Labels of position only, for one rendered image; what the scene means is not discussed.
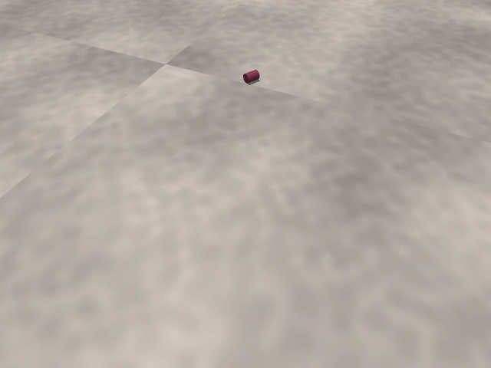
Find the can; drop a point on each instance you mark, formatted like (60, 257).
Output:
(251, 76)

